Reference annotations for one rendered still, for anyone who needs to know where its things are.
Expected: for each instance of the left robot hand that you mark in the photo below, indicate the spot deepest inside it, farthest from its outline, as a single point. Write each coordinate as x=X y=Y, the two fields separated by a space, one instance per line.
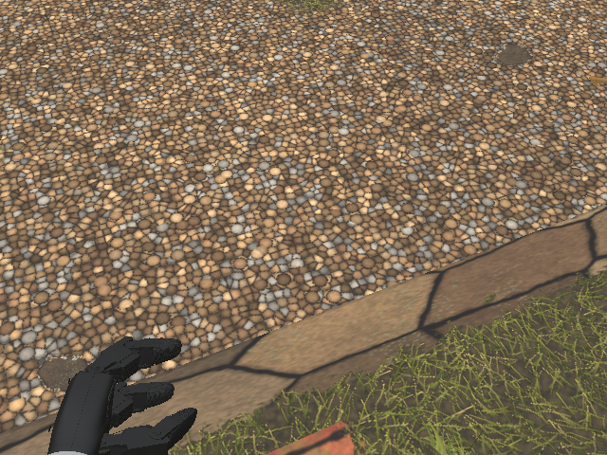
x=94 y=403

